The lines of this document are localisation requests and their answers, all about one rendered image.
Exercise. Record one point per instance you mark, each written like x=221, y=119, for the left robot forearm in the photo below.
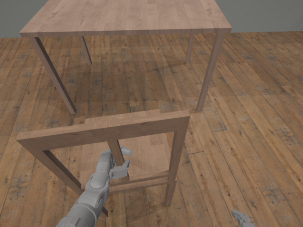
x=88, y=207

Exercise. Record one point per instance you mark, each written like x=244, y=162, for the right robot hand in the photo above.
x=242, y=219

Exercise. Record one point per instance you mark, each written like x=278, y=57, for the table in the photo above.
x=126, y=17

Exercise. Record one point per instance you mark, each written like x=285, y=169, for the left robot hand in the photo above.
x=106, y=163

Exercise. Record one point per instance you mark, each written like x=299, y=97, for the chair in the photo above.
x=144, y=133

